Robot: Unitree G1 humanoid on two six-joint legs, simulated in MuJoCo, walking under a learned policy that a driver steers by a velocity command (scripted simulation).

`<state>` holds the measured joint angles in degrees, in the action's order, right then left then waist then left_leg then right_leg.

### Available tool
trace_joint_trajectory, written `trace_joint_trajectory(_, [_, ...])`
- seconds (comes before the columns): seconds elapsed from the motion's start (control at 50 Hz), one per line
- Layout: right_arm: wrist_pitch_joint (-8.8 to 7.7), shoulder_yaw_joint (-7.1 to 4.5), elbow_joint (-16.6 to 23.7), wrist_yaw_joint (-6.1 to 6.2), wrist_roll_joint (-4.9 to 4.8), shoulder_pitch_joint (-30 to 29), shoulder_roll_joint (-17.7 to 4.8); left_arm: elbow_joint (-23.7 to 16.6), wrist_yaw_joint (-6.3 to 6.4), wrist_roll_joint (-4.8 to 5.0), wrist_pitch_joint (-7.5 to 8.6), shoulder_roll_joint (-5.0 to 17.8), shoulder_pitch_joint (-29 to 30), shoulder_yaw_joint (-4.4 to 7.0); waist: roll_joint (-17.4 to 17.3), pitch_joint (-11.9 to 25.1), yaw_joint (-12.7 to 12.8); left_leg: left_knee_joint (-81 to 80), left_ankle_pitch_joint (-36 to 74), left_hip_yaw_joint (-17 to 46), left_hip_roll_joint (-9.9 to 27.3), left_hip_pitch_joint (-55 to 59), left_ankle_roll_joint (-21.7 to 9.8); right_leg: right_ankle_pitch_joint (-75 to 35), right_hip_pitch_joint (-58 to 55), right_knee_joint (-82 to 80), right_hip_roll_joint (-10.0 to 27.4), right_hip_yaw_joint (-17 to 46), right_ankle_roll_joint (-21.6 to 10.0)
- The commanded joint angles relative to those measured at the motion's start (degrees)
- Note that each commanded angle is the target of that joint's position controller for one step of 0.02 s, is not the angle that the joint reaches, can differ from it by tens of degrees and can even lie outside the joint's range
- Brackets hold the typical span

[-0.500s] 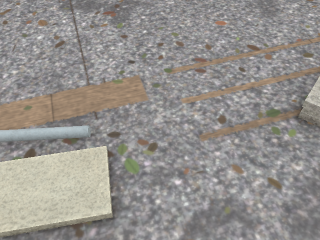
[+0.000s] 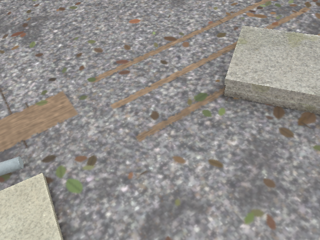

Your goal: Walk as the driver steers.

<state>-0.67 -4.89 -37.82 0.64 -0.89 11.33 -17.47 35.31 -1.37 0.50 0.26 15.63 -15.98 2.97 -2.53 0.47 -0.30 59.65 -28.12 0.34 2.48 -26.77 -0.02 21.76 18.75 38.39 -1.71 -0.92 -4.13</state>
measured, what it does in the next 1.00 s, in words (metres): walks ahead, turning left: left foot, then right foot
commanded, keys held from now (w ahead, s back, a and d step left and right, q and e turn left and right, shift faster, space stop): w+e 0.12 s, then w+q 0.88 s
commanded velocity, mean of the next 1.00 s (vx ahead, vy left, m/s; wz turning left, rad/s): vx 0.45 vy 0.00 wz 0.19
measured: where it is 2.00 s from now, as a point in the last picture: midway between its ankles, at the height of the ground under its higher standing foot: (139, 143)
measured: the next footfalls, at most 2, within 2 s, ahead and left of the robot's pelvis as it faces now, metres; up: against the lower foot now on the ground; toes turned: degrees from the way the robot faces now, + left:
left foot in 0.46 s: +0.39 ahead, +0.09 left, +0.00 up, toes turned -1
right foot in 0.92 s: +0.69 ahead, -0.10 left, +0.00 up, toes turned +18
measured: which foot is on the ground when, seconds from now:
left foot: up 0.00-0.44, down 0.46-0.94, up 0.96-1.00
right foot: down 0.00-0.46, up 0.48-0.90, down 0.92-1.00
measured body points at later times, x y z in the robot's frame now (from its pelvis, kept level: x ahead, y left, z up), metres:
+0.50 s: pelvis +0.24 +0.01 -0.01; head +0.28 +0.00 +0.44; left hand +0.24 +0.30 -0.12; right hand +0.47 -0.23 -0.09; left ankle +0.35 +0.09 -0.72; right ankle +0.00 -0.08 -0.69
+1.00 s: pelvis +0.54 -0.02 +0.00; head +0.57 -0.02 +0.45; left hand +0.69 +0.27 -0.06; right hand +0.67 -0.29 -0.12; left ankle +0.38 +0.08 -0.66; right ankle +0.65 -0.11 -0.72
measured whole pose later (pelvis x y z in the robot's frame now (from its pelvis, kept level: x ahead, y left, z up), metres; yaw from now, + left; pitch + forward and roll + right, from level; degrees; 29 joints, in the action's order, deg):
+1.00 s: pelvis +0.54 -0.02 +0.00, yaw +16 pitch +2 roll +0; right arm -1.7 -3.5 -42.4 0.4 -2.1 20.8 -17.9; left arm 34.0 -0.3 -0.6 6.3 15.4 -6.0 1.7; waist -1.7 -1.3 -3.1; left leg 60.3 -27.6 9.6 -4.5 -16.8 -1.1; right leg 9.6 25.4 32.8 -1.5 0.8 -0.7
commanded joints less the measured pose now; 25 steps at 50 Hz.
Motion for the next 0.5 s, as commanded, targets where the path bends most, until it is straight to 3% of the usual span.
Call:
trace_joint_trajectory(0.02, [-3.93, -1.27, 6.7, -0.22, 0.41, -8.5, -6.3, -4.0, 0.82, -0.48, 2.86, 10.0, -2.4, 2.58, 7.5, -4.1, 2.1, 7.9, 9.3, 5.0, 2.0, -27.8, -0.5, 14.3, -15.4, -27.1, 18.7, 35.4, -10.6])
trace_joint_trajectory(0.04, [-4.25, -1.32, 5.9, -0.09, 1.4, -7.5, -6.1, -4.0, 1.24, -0.53, 2.77, 9.8, -1.2, 2.32, 7.8, -4.1, 1.2, 4.9, 13.8, 4.8, 2.3, -24.8, 0.2, 9.3, -13.3, -27.2, 15.9, 30.9, -9.3])
trace_joint_trajectory(0.06, [-4.43, -1.37, 5.3, -0.25, 1.55, -7.2, -5.8, -3.8, 1.59, -0.84, 2.76, 9.1, -1.5, 1.99, 8.3, -3.6, 0.8, 3.6, 17.4, 4.1, 1.8, -22.0, 0.8, 4.7, -12.1, -27.7, 13.8, 27.7, -8.5])
trace_joint_trajectory(0.12, [-4.6, -0.79, 3.9, -0.37, 1.48, -8.5, -4.1, -1.8, 2.31, -0.57, 3.18, 8.6, -5.5, 1.9, 7.4, -2.0, 1.9, -3.7, 24.6, 3.0, 0.2, -20.1, 2.3, -7.8, -14.1, -27.4, 11.6, 22.1, -7.8])
trace_joint_trajectory(0.18, [-4.74, 0.21, 2.9, -0.97, 0.99, -10.9, -2.3, 0.8, 2.63, -0.11, 3.32, 7.7, -8.4, 1.6, 9.2, -1.9, 3.7, -14.4, 30.7, 1.6, -0.1, -17.9, 3.0, -15.8, -16.8, -27.5, 10.4, 16.0, -5.6])
trace_joint_trajectory(0.28, [-5.02, 1.35, 4.2, -3.03, -0.46, -18.2, -1.5, 4.0, 2.6, -0.08, 3.27, 9.0, -11.6, 1.83, 9.5, -5.5, 7.0, -24.1, 32.8, -0.4, 0.3, -16.8, 1.7, -19.5, -19.7, -28.5, 12.3, 12.8, -5.3])
trace_joint_trajectory(0.36, [-5.79, 2.06, 5.2, -4.81, -0.79, -20.8, -1.3, 6.0, 2.46, 0.01, 2.69, 9.6, -12.5, 1.9, 8.5, -7.6, 7.4, -28.3, 28.5, -2.4, -0.8, -16.4, -1.8, -27.2, -23.6, -26.6, 14.8, 10.4, -5.8])
trace_joint_trajectory(0.38, [-5.91, 1.99, 5.2, -5.16, -0.71, -20.3, -1.7, 6.2, 2.52, 0.12, 2.53, 10.0, -12.0, 1.95, 8.6, -7.0, 6.6, -29.2, 26.6, -3.1, -1.7, -14.4, -3.0, -33.5, -24.4, -25.1, 14.9, 9.2, -5.4])
trace_joint_trajectory(0.42, [-5.77, 1.1, 4.3, -5.07, -0.23, -15.8, -3.7, 6.2, 3.02, 0.03, 2.3, 11.4, -10.7, 2.21, 10.1, -1.8, 3.6, -29.1, 22.8, -5.8, -5.5, -5.0, -5.7, -58.6, -25.8, -18.0, 14.3, 6.4, -4.2])
trace_joint_trajectory(0.44, [-5.52, 0.09, 2.9, -4.67, -0.12, -9.6, -5.7, 6.1, 3.34, -0.24, 1.9, 11.8, -10.0, 2.24, 10.2, 3.0, 0.2, -29.4, 22.3, -7.1, -7.8, 3.3, -7.4, -69.9, -25.9, -10.1, 13.4, 4.6, -3.2])
trace_joint_trajectory(0.46, [-5.2, -0.98, 0.9, -4.01, -0.29, -0.5, -7.8, 5.6, 3.53, -0.45, 1.91, 12.1, -8.5, 2.14, 9.3, 8.1, -4.8, -30.9, 26.6, -5.3, -7.2, 17.6, -9.6, -71.4, -19.6, 0.8, 11.9, 2.7, -1.4])
trace_joint_trajectory(0.48, [-4.57, -1.85, -0.6, -3.09, -0.24, 10.4, -11.5, 3.8, 3.67, -2.1, 2.54, 10.1, -8.2, 1.24, 2.5, 15.9, -8.3, -29.3, 27.1, 9.7, 3.4, 37.2, -13.5, -50.4, -5.3, 18.4, 9.4, 1.4, 0.6])
trace_joint_trajectory(0.5, [-4.94, -2.18, -1.4, -3.49, -0.55, 12.1, -13.8, 3.1, 2.47, -2.09, 3.71, 3.3, -15.5, -0.73, -13.6, 23.4, -2.5, -33.9, 15.1, 41.7, 17.8, 55.7, -24.4, 8.2, 17.7, 38.8, -2.7, 4.2, 5.0])
Velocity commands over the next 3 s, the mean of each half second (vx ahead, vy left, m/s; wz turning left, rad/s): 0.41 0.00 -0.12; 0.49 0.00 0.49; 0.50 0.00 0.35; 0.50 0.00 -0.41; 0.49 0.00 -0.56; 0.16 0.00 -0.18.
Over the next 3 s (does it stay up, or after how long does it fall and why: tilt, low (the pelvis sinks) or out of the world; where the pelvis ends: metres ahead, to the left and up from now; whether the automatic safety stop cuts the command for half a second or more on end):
stays up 1.43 0.21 0.01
